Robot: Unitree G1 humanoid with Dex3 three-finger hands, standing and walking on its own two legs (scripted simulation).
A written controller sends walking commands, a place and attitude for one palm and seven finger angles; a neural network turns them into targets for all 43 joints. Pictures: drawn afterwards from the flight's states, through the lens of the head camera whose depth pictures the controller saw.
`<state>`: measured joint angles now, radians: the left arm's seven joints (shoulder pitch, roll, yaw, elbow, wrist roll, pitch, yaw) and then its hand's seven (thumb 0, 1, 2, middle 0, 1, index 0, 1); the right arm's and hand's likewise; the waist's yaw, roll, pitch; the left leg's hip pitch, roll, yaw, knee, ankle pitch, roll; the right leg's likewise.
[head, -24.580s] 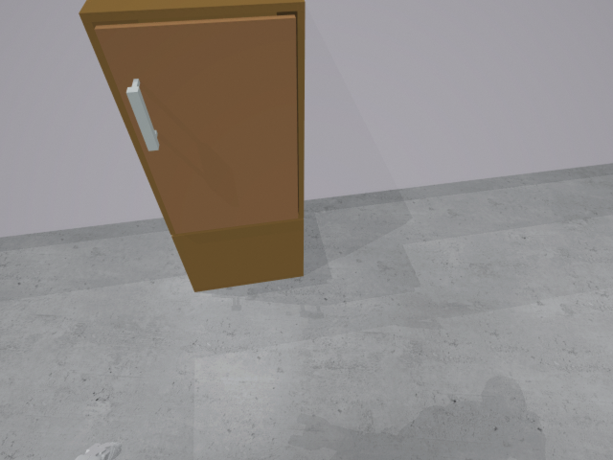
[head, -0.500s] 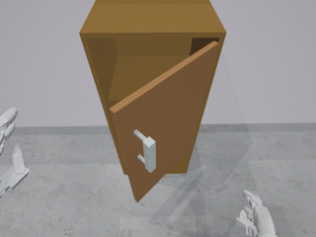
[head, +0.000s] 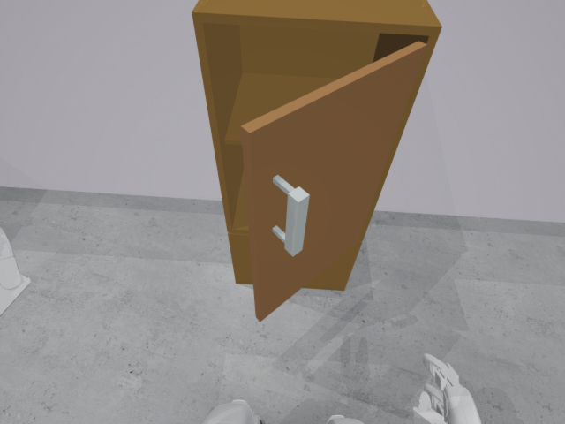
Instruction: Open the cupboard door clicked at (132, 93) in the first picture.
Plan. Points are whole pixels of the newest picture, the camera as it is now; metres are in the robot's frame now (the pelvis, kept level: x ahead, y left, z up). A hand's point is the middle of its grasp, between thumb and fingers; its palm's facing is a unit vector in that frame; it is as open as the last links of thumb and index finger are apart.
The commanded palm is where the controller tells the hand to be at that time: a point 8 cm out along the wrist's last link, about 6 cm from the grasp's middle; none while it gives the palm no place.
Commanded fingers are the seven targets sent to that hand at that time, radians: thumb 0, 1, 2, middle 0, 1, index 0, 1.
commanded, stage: step back with the hand held close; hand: left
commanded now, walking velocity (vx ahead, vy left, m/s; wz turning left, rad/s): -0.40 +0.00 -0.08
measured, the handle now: (287, 216) +0.41 +0.02 +0.05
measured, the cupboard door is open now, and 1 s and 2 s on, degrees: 45 45 45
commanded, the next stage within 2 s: stop stepping back and stand still in 0.32 s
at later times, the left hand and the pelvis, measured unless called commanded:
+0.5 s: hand out of the picture +0.12 +0.23 +0.19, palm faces +0.32 -0.83 -0.47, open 7.4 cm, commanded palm +0.05 +0.28 +0.20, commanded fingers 0.00 0.90 0.90 -0.20 -0.30 -0.20 -0.30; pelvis -0.11 +0.00 +0.01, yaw -5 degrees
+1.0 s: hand out of the picture +0.03 +0.22 +0.19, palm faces +0.31 -0.82 -0.48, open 7.4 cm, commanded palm -0.01 +0.26 +0.20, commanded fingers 0.00 0.90 0.90 -0.20 -0.30 -0.20 -0.30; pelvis -0.19 -0.01 +0.02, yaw -8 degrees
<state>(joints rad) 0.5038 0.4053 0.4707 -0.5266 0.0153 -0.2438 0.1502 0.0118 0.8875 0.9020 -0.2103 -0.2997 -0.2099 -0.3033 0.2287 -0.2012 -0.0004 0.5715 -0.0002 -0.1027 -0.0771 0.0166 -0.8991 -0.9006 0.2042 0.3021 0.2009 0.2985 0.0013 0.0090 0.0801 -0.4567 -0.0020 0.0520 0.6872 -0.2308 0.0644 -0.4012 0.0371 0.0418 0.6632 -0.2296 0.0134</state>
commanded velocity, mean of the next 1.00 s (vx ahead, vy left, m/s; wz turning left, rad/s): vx -0.03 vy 0.04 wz -0.03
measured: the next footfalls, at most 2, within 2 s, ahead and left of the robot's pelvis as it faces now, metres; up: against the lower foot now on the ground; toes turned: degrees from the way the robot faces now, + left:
right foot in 0.52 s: -0.17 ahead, -0.11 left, +0.00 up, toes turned -9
left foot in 0.66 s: -0.04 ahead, +0.08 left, +0.00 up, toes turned -5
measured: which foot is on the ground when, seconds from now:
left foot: down 0.00-0.50, up 0.52-0.64, down 0.66-0.88, up 0.90-1.00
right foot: down 0.00-0.16, up 0.18-0.50, down 0.52-1.00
